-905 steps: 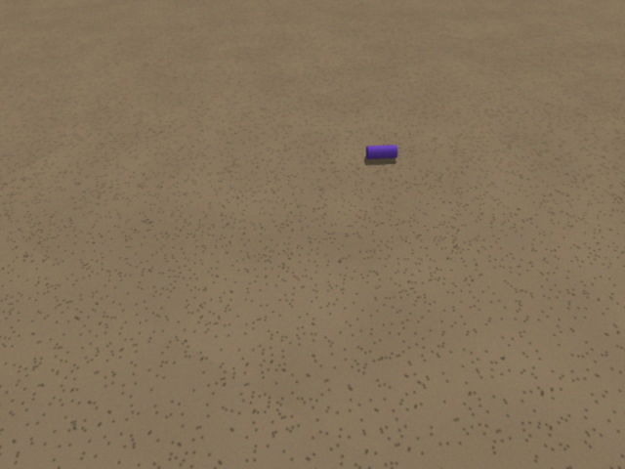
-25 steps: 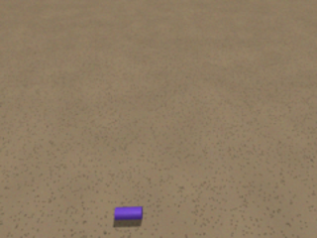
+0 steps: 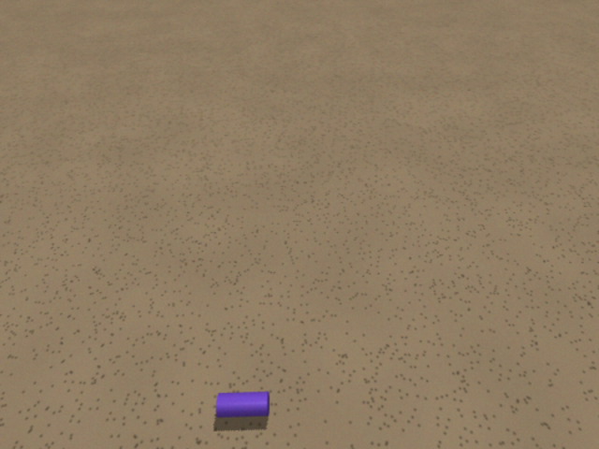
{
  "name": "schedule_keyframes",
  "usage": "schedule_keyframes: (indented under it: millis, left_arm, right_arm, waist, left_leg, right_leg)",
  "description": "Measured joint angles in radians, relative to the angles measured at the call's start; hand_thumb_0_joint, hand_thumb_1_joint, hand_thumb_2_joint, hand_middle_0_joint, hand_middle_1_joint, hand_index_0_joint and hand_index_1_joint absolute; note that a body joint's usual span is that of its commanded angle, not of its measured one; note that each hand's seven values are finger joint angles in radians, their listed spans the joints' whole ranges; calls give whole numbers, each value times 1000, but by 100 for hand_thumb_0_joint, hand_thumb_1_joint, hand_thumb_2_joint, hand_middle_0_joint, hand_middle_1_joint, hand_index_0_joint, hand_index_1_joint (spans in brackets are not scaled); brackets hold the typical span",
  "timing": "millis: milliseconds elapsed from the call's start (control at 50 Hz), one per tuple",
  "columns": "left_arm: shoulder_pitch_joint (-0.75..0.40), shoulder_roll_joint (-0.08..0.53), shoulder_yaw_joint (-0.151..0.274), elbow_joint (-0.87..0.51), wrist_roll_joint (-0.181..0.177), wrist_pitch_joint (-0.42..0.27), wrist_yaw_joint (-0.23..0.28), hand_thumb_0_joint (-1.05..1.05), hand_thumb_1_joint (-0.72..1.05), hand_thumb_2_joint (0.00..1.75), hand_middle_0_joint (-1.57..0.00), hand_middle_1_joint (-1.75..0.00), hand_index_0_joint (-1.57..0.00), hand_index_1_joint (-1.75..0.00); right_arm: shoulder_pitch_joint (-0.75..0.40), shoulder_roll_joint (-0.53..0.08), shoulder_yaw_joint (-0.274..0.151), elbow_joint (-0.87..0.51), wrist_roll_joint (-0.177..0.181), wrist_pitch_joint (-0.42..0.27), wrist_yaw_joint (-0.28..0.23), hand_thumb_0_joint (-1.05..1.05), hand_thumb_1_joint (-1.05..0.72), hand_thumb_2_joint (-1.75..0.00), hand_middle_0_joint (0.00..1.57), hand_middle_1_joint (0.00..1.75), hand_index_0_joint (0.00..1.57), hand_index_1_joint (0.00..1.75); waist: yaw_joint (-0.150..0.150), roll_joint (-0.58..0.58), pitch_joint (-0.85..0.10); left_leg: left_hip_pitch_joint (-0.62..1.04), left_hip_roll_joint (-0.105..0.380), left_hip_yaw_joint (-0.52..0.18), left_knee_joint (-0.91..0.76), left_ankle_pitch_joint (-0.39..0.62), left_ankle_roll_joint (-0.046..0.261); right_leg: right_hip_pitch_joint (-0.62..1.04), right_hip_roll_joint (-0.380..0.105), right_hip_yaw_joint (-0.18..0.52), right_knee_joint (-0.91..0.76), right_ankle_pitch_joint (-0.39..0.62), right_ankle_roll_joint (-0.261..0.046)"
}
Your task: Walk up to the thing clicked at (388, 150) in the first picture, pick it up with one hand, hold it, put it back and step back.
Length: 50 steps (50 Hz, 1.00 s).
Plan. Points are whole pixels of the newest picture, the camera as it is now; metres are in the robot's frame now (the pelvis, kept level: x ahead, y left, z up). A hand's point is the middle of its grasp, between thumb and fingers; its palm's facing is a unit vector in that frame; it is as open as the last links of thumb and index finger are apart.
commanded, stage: stand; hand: left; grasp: from above
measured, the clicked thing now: (243, 404) +0.41 +0.22 -0.75
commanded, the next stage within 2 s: rise first in 0.36 s
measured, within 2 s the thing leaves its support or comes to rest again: neither
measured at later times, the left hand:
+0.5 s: hand out of the picture +0.07 +0.25 -0.16, palm faces -0.01 -0.94 -0.35, open 7.4 cm
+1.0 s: hand out of the picture +0.12 +0.26 -0.21, palm faces -0.10 -0.90 -0.42, open 13.3 cm
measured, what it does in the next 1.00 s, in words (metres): lowers itself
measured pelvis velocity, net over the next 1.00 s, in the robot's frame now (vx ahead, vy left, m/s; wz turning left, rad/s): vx -0.02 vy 0.01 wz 0.01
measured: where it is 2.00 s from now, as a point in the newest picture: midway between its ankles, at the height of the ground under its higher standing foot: outside the picture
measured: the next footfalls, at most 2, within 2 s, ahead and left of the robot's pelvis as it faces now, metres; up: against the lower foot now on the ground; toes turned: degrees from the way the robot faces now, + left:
none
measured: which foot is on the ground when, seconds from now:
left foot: down 0.00-1.00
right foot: down 0.00-1.00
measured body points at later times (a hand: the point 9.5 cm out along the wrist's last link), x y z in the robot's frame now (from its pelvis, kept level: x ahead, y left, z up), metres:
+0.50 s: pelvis +0.00 +0.00 +0.00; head +0.01 +0.00 +0.45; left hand +0.07 +0.30 -0.13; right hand +0.07 -0.30 -0.13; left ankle -0.03 +0.13 -0.75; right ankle -0.01 -0.13 -0.75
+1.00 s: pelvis -0.02 +0.01 -0.07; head +0.05 +0.02 +0.38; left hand +0.12 +0.31 -0.18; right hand +0.11 -0.25 -0.17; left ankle -0.03 +0.13 -0.75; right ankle -0.01 -0.13 -0.75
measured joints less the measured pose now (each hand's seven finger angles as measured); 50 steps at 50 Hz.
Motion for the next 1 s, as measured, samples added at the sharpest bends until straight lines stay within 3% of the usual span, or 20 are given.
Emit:
schedule_keyframes:
  millis: [480,520,560,640,700,860,1000]
  left_arm:
    - [8,2,1,0,1,0,0,0,90,90,-21,-31,-20,-30]
    - [9,-7,19,-53,-19,-4,11,0,89,90,-21,-33,-20,-32]
    - [-44,-19,44,-63,-17,-22,13,1,85,90,-20,-37,-19,-37]
    - [-162,-11,111,-31,48,-14,-17,0,69,91,-18,-54,-17,-54]
    - [-162,-8,142,-95,89,2,-25,0,52,91,-15,-70,-16,-69]
    - [-79,-32,140,-240,153,123,-9,0,-4,95,-10,-98,-11,-96]
    - [17,-40,144,-411,198,148,-2,0,-37,96,-8,-108,-9,-106]
  right_arm:
    - [9,0,0,-3,-1,2,1,0,-90,-90,20,30,21,30]
    - [43,4,3,-87,30,-5,-17,0,-91,-90,20,30,21,30]
    - [67,17,2,-165,49,-26,-31,0,-91,-90,20,30,20,30]
    - [81,64,-14,-267,39,-40,-32,0,-90,-90,20,30,20,30]
    - [102,94,-24,-326,34,-41,-26,0,-90,-90,20,30,20,30]
    - [142,111,-25,-430,34,-44,-11,1,-89,-90,20,30,21,30]
    - [132,109,-37,-487,25,-82,-16,1,-89,-90,20,30,21,30]
  waist:
    - [-1,-4,4]
    - [-5,-3,-4]
    - [-3,-2,7]
    - [-12,-14,-12]
    - [-18,-19,-33]
    - [-35,-1,-94]
    - [-27,-4,-131]
  left_leg:
    - [-3,-3,-1,5,3,3]
    - [-58,-5,-9,51,-12,5]
    - [-121,-6,-17,107,-28,6]
    - [-282,-3,-20,242,-72,3]
    - [-356,0,-14,319,-106,3]
    - [-496,0,-15,477,-183,10]
    - [-665,-1,-22,674,-273,14]
  right_leg:
    - [2,-3,-1,-3,7,3]
    - [-47,-6,-8,35,-6,3]
    - [-102,-8,-15,81,-21,1]
    - [-259,-6,-15,207,-60,-1]
    - [-336,-4,-8,283,-90,-2]
    - [-470,-6,-5,426,-158,5]
    - [-636,-9,-8,617,-244,10]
